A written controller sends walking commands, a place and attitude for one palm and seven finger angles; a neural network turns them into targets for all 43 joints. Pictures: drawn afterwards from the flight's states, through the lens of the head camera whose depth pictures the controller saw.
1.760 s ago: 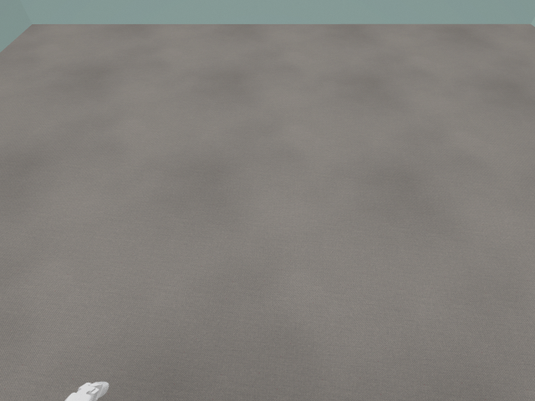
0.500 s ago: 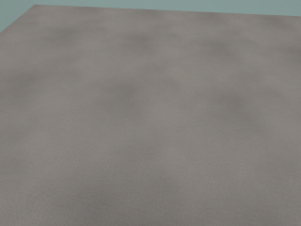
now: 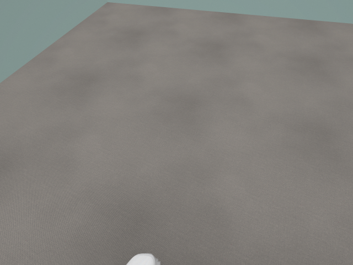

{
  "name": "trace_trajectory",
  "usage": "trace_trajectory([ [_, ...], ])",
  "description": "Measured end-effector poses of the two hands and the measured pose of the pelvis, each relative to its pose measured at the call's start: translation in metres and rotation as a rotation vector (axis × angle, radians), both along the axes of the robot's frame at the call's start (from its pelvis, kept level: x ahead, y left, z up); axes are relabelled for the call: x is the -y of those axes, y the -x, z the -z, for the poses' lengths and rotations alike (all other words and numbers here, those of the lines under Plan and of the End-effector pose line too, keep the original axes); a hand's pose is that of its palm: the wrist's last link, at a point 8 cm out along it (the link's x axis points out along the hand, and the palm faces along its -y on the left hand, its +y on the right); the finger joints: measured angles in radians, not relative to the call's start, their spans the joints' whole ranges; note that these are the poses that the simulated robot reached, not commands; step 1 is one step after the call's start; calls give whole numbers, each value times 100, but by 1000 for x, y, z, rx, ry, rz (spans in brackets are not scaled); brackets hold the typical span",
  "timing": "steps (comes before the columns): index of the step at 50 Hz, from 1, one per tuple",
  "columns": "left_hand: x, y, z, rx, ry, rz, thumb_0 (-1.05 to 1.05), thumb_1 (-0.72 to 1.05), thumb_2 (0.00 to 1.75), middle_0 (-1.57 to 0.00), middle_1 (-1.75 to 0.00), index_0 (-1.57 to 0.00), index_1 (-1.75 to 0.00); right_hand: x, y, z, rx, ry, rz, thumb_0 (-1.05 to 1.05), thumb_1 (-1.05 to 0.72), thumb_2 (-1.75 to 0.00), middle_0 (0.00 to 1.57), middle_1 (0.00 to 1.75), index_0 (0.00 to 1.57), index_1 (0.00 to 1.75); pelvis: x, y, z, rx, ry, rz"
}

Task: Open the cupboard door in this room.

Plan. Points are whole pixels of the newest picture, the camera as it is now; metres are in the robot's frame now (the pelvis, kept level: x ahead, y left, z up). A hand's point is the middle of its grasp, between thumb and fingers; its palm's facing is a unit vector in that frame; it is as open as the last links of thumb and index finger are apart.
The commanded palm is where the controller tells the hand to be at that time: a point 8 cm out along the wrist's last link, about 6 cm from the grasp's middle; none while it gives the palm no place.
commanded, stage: turn or walk to find it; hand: left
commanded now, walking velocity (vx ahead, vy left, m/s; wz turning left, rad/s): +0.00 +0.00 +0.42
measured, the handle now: out of the picture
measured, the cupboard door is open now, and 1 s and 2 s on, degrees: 0 0 0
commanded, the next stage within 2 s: stand and wait in 1.56 s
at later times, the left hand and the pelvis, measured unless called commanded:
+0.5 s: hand out of the picture +0.01 +0.24 -0.16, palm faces +0.23 -0.93 -0.27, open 7.4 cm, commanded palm none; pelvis -0.02 +0.02 -0.01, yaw +12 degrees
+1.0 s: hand out of the picture -0.11 +0.25 -0.19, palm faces +0.44 -0.87 -0.22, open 7.4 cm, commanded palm none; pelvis -0.05 +0.05 -0.01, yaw +25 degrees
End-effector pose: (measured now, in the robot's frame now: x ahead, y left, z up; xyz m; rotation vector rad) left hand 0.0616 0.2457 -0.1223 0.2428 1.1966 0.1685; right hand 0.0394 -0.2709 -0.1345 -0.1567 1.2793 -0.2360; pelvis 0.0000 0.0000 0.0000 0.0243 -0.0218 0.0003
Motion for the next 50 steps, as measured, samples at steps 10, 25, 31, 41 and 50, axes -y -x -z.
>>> trace_trajectory([
  [10, -45, 64, 34, -87, 39, -148, 1, 90, 89, -21, -30, -20, -30, -43, -53, -6, 67, 55, -184, 0, -91, -90, 20, 30, 20, 30, -32, 11, 15, -22, 9, -98],
  [25, -38, 73, 4, 0, 3, -241, 1, 91, 90, -20, -30, -20, -30, -73, -52, 9, 53, -58, -273, 0, -90, -90, 20, 30, 21, 30, -21, 23, 6, -15, 15, -204],
  [31, -17, 92, -3, 33, -5, -291, 1, 91, 89, -20, -30, -20, -30, -57, -53, 15, 9, -64, -308, 0, -90, -90, 20, 30, 20, 30, -11, 30, 4, -4, 8, -267],
  [41, -16, 142, 12, -25, 55, -399, 1, 90, 89, -21, -30, -20, -30, -67, -60, -1, -38, 0, -405, 0, -90, -90, 20, 30, 20, 30, -23, 38, 1, -14, 12, -367],
  [50, -50, 194, 34, -114, 85, -505, 1, 91, 89, -20, -30, -20, -30, -120, -72, -12, 53, 33, -510, 0, -90, -90, 20, 30, 20, 30, -49, 54, 7, -14, 36, -428],
])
